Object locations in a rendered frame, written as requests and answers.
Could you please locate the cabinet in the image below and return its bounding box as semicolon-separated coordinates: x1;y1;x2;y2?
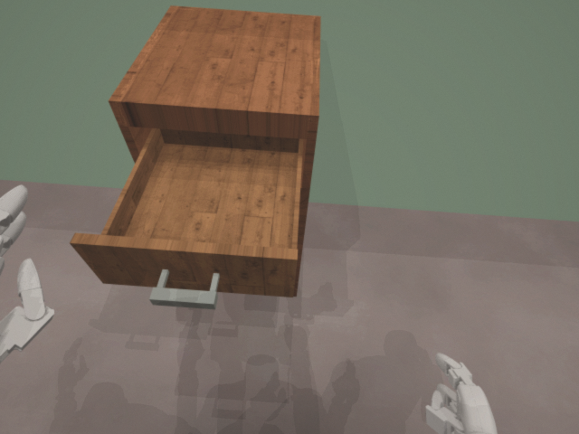
109;5;321;297

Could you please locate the drawer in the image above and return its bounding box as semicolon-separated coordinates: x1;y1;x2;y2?
70;128;303;297

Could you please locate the handle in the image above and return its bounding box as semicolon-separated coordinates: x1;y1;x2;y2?
149;269;220;309

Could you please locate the right robot hand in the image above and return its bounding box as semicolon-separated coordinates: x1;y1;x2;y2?
426;353;498;434

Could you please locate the left robot hand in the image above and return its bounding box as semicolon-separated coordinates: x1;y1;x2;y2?
0;185;54;363

